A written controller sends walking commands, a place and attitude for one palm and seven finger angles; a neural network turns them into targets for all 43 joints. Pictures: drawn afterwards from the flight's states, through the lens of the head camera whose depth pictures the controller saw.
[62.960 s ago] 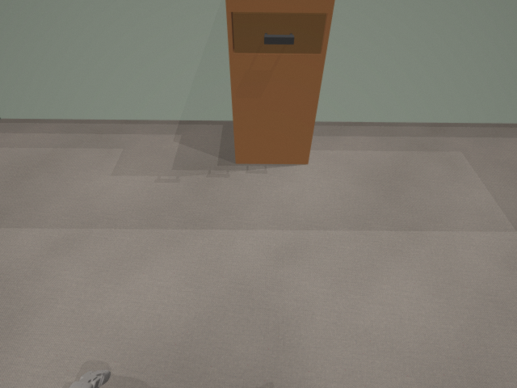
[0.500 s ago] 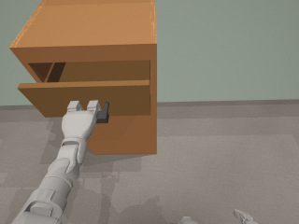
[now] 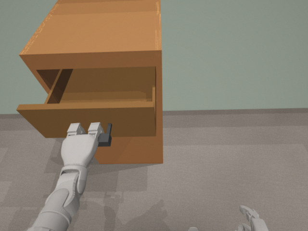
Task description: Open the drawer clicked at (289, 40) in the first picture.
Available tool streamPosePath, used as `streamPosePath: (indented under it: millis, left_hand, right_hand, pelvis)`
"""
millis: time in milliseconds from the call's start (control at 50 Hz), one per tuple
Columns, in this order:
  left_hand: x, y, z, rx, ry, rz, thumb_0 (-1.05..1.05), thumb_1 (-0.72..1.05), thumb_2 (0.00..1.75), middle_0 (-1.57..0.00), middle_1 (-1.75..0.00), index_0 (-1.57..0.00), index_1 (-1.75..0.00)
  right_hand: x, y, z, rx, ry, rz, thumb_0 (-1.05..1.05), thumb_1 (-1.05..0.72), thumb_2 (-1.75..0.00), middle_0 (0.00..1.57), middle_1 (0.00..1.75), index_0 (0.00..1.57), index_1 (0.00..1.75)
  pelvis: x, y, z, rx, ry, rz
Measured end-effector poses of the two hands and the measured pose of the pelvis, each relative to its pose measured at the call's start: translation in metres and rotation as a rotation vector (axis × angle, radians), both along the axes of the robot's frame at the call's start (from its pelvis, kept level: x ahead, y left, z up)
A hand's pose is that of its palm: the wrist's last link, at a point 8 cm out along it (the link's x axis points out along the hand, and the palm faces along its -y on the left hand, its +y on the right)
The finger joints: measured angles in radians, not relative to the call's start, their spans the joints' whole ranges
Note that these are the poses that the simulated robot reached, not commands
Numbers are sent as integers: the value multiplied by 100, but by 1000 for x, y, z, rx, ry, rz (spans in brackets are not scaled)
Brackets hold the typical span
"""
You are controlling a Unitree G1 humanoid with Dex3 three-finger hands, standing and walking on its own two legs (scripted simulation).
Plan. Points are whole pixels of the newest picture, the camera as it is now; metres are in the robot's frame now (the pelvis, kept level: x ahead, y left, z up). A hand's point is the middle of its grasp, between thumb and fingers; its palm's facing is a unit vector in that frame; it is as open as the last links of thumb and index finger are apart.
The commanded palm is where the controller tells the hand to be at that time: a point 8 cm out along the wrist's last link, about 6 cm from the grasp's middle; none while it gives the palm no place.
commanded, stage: pull the drawer open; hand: left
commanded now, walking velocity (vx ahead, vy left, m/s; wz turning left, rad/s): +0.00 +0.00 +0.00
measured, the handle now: (90, 133) +0.38 +0.21 -0.01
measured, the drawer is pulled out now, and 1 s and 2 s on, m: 0.16 0.29 0.30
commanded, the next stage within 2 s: open the thumb to release the handle in 1.28 s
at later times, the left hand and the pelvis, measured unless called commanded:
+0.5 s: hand (83, 176) +0.26 +0.21 -0.02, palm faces -0.01 -0.07 -1.00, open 6.9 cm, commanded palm +0.22 +0.23 +0.03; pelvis +0.00 -0.01 +0.00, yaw +0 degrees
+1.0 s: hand (78, 201) +0.20 +0.20 -0.02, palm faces +0.00 -0.08 -1.00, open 6.8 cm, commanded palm +0.16 +0.22 +0.03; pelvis +0.00 -0.01 -0.01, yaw +0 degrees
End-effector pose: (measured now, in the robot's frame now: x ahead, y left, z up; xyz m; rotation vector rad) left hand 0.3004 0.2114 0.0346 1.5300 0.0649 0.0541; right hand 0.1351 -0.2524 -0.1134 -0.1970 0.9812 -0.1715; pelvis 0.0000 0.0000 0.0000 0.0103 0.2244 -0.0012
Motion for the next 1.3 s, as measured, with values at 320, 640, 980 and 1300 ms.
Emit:
streamPosePath:
  millis: [320, 640, 980, 1300]
  left_hand:
    - [-36, -2, 0, -16, 3, 14, 3, 58, 77, -21, -129, -31, -128]
    - [-82, -3, 0, -35, -3, 26, 4, 58, 77, -21, -129, -33, -128]
    - [-120, -6, 1, -40, -1, 46, 4, 57, 76, -21, -128, -34, -129]
    - [-136, -6, 1, -52, 3, 42, 4, 59, 73, -20, -127, -34, -127]
  right_hand:
    - [31, 9, 11, 14, -87, 52, 1, -91, -90, 20, 30, 20, 30]
    - [49, 13, 13, 26, -128, 86, 1, -91, -90, 20, 30, 20, 30]
    - [61, 23, 14, 47, -171, 139, 1, -91, -90, 20, 30, 20, 30]
    - [57, 17, 11, 47, -173, 137, 1, -91, -90, 20, 30, 20, 30]
  pelvis:
    - [2, -4, 1, 2, -25, 0]
    - [5, -6, -2, 2, -35, -5]
    - [1, -10, -7, 7, -47, -6]
    - [-1, -12, -12, 12, -37, -22]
